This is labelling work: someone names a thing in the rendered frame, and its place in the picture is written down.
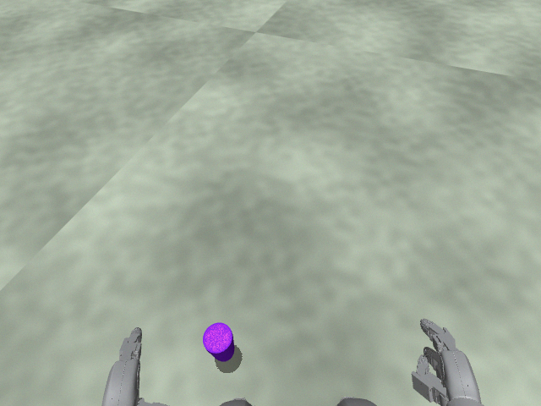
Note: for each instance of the right robot hand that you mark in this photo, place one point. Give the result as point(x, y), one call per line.
point(455, 378)

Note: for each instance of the cup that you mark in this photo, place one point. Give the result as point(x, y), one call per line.
point(218, 341)

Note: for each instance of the left robot hand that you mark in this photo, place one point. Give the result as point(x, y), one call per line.
point(122, 388)

